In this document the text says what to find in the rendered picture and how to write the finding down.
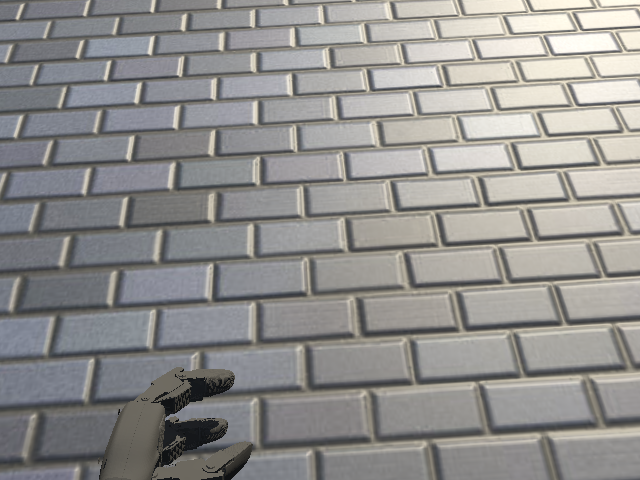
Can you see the left robot hand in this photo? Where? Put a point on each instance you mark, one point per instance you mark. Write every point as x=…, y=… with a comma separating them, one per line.
x=142, y=442

